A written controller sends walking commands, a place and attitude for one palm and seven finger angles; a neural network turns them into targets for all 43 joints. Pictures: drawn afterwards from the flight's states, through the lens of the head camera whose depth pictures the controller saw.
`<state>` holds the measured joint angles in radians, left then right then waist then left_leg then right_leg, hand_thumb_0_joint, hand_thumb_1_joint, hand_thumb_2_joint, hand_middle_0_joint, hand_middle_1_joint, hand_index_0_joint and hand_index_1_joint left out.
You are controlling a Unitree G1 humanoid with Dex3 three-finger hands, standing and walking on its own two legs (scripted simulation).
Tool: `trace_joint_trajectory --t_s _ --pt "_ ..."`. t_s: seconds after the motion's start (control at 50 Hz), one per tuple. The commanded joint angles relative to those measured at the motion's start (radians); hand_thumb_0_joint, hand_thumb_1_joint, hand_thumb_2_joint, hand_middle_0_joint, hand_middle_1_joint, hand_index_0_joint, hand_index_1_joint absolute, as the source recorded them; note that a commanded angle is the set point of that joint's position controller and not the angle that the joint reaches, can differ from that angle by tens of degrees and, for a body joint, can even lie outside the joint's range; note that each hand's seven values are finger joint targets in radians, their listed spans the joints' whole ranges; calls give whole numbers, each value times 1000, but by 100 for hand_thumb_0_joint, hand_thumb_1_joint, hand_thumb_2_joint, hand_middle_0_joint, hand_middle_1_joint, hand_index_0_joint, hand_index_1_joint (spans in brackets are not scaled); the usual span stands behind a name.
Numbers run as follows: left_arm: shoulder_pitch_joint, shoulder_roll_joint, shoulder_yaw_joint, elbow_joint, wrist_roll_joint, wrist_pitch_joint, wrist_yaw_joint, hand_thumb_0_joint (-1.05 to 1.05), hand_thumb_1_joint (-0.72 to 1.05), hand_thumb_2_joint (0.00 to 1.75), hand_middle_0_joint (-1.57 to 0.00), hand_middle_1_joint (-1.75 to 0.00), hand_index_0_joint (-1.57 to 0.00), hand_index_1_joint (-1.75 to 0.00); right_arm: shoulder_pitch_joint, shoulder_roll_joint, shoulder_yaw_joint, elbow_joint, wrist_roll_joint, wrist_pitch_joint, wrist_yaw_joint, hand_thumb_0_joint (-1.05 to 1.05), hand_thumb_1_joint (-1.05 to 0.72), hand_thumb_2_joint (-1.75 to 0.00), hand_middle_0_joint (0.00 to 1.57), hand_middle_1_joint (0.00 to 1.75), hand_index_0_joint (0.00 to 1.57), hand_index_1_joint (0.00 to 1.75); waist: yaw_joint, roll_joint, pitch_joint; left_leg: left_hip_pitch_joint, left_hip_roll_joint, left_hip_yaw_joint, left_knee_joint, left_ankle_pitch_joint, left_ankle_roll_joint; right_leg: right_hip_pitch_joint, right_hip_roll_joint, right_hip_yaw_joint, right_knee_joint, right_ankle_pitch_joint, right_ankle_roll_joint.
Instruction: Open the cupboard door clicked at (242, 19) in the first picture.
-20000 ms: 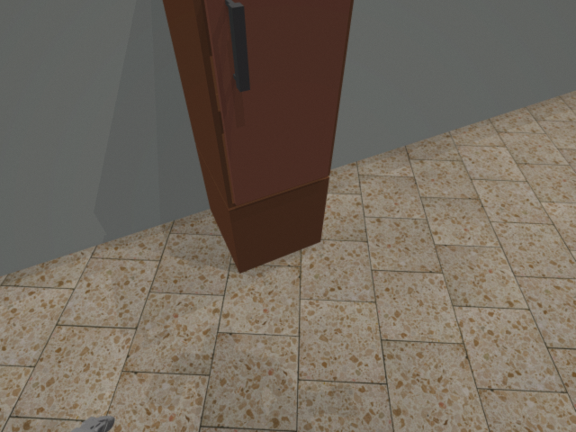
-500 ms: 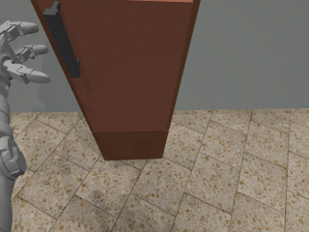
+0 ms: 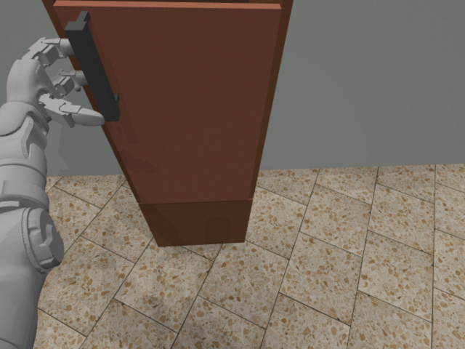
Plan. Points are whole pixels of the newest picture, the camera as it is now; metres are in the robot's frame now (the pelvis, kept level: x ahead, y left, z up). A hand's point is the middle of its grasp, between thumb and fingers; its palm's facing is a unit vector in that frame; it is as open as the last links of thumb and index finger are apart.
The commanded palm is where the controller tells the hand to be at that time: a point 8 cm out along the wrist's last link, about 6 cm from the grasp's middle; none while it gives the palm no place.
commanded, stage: slide the fingers in behind the handle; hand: left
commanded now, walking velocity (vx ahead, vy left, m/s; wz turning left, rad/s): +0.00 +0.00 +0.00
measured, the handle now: (99, 70) +0.55 +0.19 +0.17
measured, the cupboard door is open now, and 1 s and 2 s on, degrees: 0 0 0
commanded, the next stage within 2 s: close the thumb around the handle in 1.04 s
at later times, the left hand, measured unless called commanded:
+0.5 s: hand (97, 89) +0.49 +0.19 +0.18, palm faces -0.01 -1.00 -0.01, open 14.0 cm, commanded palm +0.47 +0.23 +0.17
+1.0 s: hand (108, 88) +0.49 +0.17 +0.18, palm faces +0.00 -1.00 -0.01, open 14.0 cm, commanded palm +0.47 +0.22 +0.17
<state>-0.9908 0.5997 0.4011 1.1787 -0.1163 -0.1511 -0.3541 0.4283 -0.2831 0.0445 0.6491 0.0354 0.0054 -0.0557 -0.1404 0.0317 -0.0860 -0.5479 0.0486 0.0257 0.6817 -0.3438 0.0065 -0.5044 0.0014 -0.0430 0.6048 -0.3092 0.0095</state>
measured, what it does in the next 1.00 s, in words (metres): stands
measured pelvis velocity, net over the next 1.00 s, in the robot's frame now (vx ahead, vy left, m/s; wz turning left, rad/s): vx -0.01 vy -0.01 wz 0.00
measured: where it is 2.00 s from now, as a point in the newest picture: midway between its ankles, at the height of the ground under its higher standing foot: outside the picture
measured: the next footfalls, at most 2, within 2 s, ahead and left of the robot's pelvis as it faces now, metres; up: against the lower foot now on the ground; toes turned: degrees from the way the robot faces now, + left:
none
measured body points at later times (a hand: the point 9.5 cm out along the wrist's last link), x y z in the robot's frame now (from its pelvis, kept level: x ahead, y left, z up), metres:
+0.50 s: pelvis +0.00 +0.00 +0.00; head +0.05 +0.00 +0.45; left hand +0.48 +0.24 +0.18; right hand +0.02 -0.27 -0.11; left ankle -0.01 +0.11 -0.72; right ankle -0.01 -0.13 -0.72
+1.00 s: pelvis -0.01 -0.01 +0.00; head +0.05 -0.01 +0.45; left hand +0.49 +0.22 +0.18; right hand +0.00 -0.27 -0.12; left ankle -0.01 +0.11 -0.72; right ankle -0.01 -0.13 -0.72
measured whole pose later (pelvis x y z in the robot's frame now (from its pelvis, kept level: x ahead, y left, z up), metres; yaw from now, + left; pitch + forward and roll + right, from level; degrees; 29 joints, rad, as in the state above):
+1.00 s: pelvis -0.01 -0.01 +0.00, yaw +0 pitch +11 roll -1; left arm -1.01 0.50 0.35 1.17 -0.10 -0.18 -0.24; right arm 0.43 -0.28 0.03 0.67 0.03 -0.03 -0.05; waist -0.14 0.04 -0.07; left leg -0.53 0.05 0.02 0.67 -0.33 0.00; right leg -0.50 0.00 -0.04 0.62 -0.31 0.00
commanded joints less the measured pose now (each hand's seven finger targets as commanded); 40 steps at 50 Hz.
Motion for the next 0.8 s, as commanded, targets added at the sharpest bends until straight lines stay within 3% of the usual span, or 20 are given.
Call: trace_joint_trajectory --t_s 0.0,0.04,0.06,0.08,0.12,0.14,0.2,0.26,0.3,0.34,0.38,0.42,0.44,0.5,0.54,0.58,0.62,0.68,0.7,0.78 --pt "-485 249 21 -237 -17 -65 21 0 -50 30 -30 -120 -30 -120 93 -174 -68 -73 -5 -35 -10 0 -90 -90 20 30 20 30 -1 75 -358 289 -28 -45 -49 398 27 97 35 4 -35 380 -24" --pt "-467 252 29 -231 -16 -66 27 0 -50 30 -30 -120 -30 -120 91 -175 -70 -74 -4 -35 -9 0 -90 -90 20 30 20 30 6 57 -355 279 -28 -44 -51 383 27 104 35 5 -34 374 -24" --pt "-478 221 5 -230 -18 -62 28 0 -50 30 -30 -120 -30 -120 83 -171 -67 -78 -3 -37 -9 0 -90 -90 20 30 20 30 -2 80 -341 278 -29 -38 -54 362 26 93 34 6 -38 360 -24" --pt "-494 214 0 -227 -20 -65 32 0 -50 30 -30 -120 -30 -120 89 -171 -67 -75 -3 -38 -10 0 -90 -90 20 30 20 30 -7 55 -327 267 -31 -41 -52 357 29 97 34 3 -38 355 -25" --pt "-511 236 11 -207 -13 -60 42 0 -50 30 -30 -120 -30 -120 87 -175 -68 -69 -2 -38 -13 0 -90 -90 20 30 20 30 -13 49 -316 253 -30 -40 -58 327 30 89 33 9 -43 341 -22" --pt "-531 223 0 -228 -9 -64 45 0 -50 30 -30 -120 -30 -120 90 -173 -67 -72 -4 -41 -10 0 -90 -90 20 30 20 30 -10 74 -337 267 -32 -44 -58 336 28 90 32 9 -39 343 -24" --pt "-535 231 20 -261 -13 -84 55 0 -50 30 -30 -120 -30 -120 90 -169 -69 -71 -8 -48 -8 0 -90 -90 20 30 20 30 -3 64 -398 303 -31 -48 -47 381 27 113 35 8 -29 375 -24" --pt "-501 208 4 -234 -12 -80 54 0 -50 30 -30 -120 -30 -120 81 -167 -69 -69 -5 -50 -6 0 -90 -90 20 30 20 30 -2 52 -359 276 -31 -40 -52 360 27 112 34 8 -33 372 -23" --pt "-492 186 -9 -252 -12 -77 57 0 -50 30 -30 -120 -30 -120 75 -166 -68 -76 -4 -50 -5 0 -90 -90 20 30 20 30 5 89 -370 291 -34 -38 -50 378 25 111 32 7 -29 382 -27" --pt "-516 166 -22 -247 -14 -67 63 0 -50 30 -30 -120 -30 -120 79 -165 -69 -70 -6 -50 -4 0 -90 -90 20 30 20 30 -4 70 -348 283 -33 -41 -54 358 27 100 34 6 -35 366 -25" --pt "-483 201 20 -251 -22 -69 72 0 -50 30 -30 -120 -30 -120 88 -170 -72 -72 -8 -49 -5 0 -90 -90 20 30 20 30 10 21 -371 279 -33 -42 -53 390 30 138 36 3 -29 394 -27" --pt "-522 124 -43 -294 -17 -72 77 0 -50 30 -30 -120 -30 -120 72 -157 -71 -72 -6 -53 -1 0 -90 -90 20 30 20 30 -4 98 -367 315 -33 -40 -52 390 24 97 33 5 -34 379 -26" --pt "-506 114 -45 -286 -16 -72 84 0 -50 30 -30 -120 -30 -120 76 -157 -73 -69 -7 -54 1 0 -90 -90 20 30 20 30 1 79 -357 317 -31 -48 -53 384 22 87 36 0 -33 361 -28" --pt "-511 129 -27 -240 -17 -64 104 0 -50 30 -30 -120 -30 -120 80 -163 -70 -59 -7 -55 -2 0 -90 -90 20 30 20 30 -7 31 -315 279 -31 -47 -63 339 26 84 36 1 -41 334 -26" --pt "-538 122 -31 -248 -8 -65 115 0 -50 30 -30 -120 -30 -120 80 -160 -71 -60 -10 -60 0 0 -90 -90 20 30 20 30 -5 51 -331 281 -34 -46 -64 324 26 82 33 3 -39 324 -27" --pt "-560 140 -20 -246 0 -75 129 0 -50 30 -30 -120 -30 -120 90 -161 -70 -54 -14 -61 -1 0 -90 -90 20 30 20 30 -13 27 -341 278 -36 -48 -59 336 29 97 34 3 -35 337 -26" --pt "-578 130 -28 -258 6 -86 137 0 -50 30 -30 -120 -30 -120 83 -156 -69 -57 -14 -67 1 0 -90 -90 20 30 20 30 -12 60 -363 290 -36 -44 -59 327 25 93 33 9 -35 335 -24" --pt "-531 152 -8 -248 9 -102 135 0 -50 30 -30 -120 -30 -120 90 -159 -71 -58 -15 -68 2 0 -90 -90 20 30 20 30 2 26 -400 293 -37 -46 -52 371 27 130 35 7 -22 374 -28" --pt "-527 133 -23 -237 8 -101 130 0 -50 30 -30 -120 -30 -120 82 -155 -70 -56 -12 -67 2 0 -90 -90 20 30 20 30 -2 51 -372 289 -36 -39 -53 362 25 113 34 11 -28 372 -26" --pt "-511 148 -10 -227 0 -89 116 0 -50 30 -30 -120 -30 -120 86 -160 -69 -64 -11 -63 0 0 -90 -90 20 30 20 30 3 22 -357 252 -42 -30 -59 343 32 147 33 12 -32 387 -26"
